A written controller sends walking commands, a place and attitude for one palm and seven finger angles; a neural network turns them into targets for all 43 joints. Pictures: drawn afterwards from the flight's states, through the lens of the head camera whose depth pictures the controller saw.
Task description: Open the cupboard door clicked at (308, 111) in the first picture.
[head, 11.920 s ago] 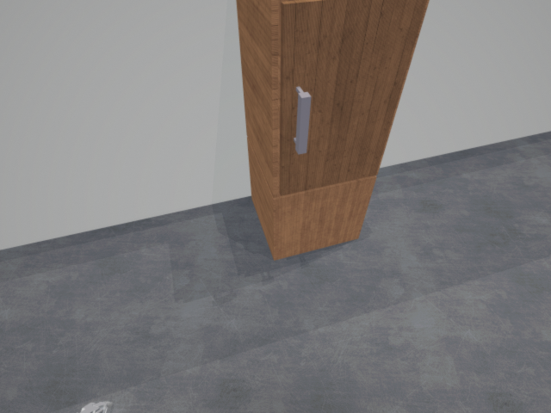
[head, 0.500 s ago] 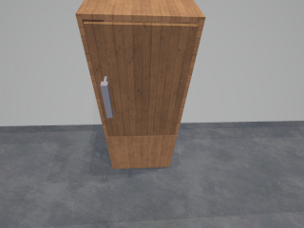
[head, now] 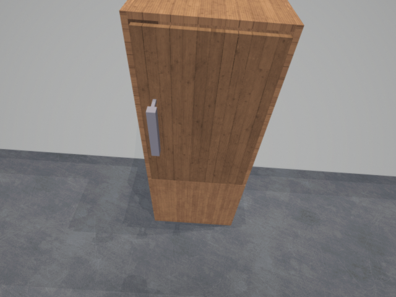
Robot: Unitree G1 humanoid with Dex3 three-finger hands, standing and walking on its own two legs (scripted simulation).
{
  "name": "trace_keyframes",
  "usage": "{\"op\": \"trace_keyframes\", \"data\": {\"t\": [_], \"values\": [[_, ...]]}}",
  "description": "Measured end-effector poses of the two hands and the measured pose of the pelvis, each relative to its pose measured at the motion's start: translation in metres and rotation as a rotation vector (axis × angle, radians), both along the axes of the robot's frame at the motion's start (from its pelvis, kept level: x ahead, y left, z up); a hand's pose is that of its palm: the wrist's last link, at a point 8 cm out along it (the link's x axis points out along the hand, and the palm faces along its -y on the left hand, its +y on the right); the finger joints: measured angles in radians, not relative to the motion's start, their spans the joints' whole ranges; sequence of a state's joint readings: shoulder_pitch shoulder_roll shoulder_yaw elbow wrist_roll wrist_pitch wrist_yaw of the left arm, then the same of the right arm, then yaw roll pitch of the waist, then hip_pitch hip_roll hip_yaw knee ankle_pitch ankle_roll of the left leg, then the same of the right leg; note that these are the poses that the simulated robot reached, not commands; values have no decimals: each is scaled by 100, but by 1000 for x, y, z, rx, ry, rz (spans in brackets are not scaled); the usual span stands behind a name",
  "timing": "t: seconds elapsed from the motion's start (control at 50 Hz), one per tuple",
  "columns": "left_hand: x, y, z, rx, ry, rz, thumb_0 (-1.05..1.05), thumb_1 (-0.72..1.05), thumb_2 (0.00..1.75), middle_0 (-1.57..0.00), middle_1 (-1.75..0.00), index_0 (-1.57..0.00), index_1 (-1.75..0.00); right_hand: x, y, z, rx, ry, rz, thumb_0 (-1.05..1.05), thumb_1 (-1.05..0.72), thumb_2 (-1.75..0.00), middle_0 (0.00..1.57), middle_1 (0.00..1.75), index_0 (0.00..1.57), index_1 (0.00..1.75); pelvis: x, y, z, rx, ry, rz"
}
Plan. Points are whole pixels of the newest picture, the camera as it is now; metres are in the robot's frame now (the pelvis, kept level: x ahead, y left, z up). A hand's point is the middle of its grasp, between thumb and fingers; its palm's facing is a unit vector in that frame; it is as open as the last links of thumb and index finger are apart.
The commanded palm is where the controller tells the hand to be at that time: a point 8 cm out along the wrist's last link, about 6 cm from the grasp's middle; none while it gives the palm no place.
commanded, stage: come to a stop and stand still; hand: left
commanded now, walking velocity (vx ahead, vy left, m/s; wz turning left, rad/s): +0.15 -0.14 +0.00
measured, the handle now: (155, 128) +0.57 +0.16 -0.02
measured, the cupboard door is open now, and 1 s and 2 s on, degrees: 0 0 0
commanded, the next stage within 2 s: look again from close up in 1.30 s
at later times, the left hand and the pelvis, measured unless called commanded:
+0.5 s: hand out of the picture +0.11 +0.18 -0.18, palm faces +0.06 -0.98 -0.19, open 7.3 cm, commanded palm none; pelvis +0.04 +0.00 +0.00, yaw +1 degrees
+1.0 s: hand out of the picture +0.03 +0.17 -0.16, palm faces -0.01 -0.98 -0.20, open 7.3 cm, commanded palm none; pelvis +0.02 -0.01 +0.02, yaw -1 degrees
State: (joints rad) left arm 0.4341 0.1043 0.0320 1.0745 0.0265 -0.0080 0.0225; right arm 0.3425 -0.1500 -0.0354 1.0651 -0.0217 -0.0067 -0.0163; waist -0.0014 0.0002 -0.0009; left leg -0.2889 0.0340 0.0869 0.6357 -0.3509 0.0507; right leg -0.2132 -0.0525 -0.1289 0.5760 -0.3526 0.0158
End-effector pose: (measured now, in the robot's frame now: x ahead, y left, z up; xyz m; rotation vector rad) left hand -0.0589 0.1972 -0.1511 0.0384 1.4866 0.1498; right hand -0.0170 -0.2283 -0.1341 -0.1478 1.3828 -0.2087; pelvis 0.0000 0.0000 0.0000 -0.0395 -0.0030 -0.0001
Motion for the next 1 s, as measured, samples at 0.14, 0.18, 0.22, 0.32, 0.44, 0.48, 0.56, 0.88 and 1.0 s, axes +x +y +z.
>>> {"op": "trace_keyframes", "data": {"t": [0.14, 0.18, 0.22, 0.32, 0.44, 0.48, 0.56, 0.88, 1.0], "values": [[69, 0, 10, -9, -27, -67, 1, 91, 90, -19, -30, -20, -30, 29, 5, 11, -5, -25, -11, 0, -91, -90, 20, 30, 20, 30, 29, -3, 12, 23, 7, -26], [90, 5, 15, 33, -49, -84, 3, 94, 90, -20, -30, -20, -30, 33, 6, 11, 12, 6, -10, 0, -91, -90, 20, 30, 20, 30, 37, -7, 15, 20, 5, -20], [109, 11, 17, 67, -84, -80, 4, 95, 90, -20, -30, -20, -30, 37, 5, 6, 31, 35, -14, 0, -91, -90, 20, 30, 20, 30, 46, -13, 13, 26, -2, -14], [142, 17, 17, 132, -155, -76, 3, 94, 90, -19, -30, -20, -30, 55, -5, -11, 57, 70, -29, 0, -91, -90, 20, 30, 20, 30, 57, -22, 3, 28, -3, 12], [155, 22, 14, 119, -203, -57, 1, 92, 90, -19, -30, -20, -30, 92, -10, -8, 14, 8, 19, 1, -92, -90, 20, 30, 20, 30, 46, -9, 2, 25, -9, 31], [156, 28, 8, 100, -214, -53, 1, 92, 90, -20, -30, -20, -30, 103, -9, -5, -10, -42, 32, 1, -92, -90, 20, 30, 20, 30, 42, -1, -1, 21, -12, 26], [155, 40, 2, 78, -206, -53, 0, 92, 90, -20, -30, -20, -30, 111, 0, 6, -40, -117, 56, 1, -92, -90, 20, 30, 20, 30, 37, 11, 0, 24, -20, 8], [114, 35, 18, 77, -137, -95, 0, 91, 90, -19, -30, -20, -30, 56, 3, 8, -6, -49, -3, 0, -92, -90, 20, 30, 20, 30, 25, 5, 13, 43, -4, -21], [87, 17, 23, 82, -105, -106, 0, 92, 90, -19, -30, -20, -30, 17, 2, 1, 43, 34, -32, 0, -92, -90, 20, 30, 20, 30, 17, -6, 16, 37, -28, -20]]}}
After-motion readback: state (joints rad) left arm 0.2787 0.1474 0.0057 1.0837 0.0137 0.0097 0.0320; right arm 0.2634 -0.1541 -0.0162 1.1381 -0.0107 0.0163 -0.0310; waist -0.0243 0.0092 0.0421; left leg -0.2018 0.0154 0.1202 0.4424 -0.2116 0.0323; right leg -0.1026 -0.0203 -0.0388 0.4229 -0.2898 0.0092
